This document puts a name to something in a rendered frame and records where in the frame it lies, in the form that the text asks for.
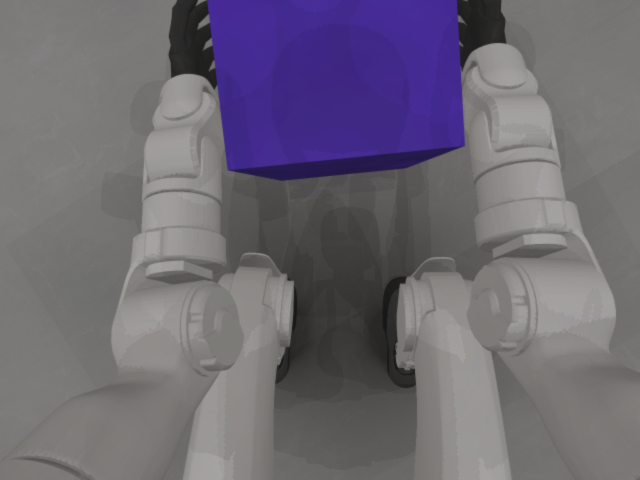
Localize robot left forearm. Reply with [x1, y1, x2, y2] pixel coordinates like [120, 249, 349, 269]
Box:
[111, 74, 226, 355]

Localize carton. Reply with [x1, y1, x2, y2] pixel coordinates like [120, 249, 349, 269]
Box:
[207, 0, 465, 181]

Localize robot left upper arm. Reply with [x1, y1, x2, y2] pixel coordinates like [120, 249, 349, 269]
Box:
[0, 280, 244, 480]

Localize robot right upper arm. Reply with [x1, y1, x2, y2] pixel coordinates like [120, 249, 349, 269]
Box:
[467, 257, 640, 480]

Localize robot right hand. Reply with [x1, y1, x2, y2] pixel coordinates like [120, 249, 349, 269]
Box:
[457, 0, 507, 71]

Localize robot left hand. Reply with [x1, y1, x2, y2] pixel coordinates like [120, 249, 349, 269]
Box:
[169, 0, 217, 90]

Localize right robot shin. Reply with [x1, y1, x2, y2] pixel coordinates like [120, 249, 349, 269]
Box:
[396, 257, 473, 369]

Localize left robot foot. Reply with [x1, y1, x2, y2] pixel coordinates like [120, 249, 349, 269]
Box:
[275, 277, 297, 384]

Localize robot right forearm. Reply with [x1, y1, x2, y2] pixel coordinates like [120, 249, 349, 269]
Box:
[461, 43, 616, 328]

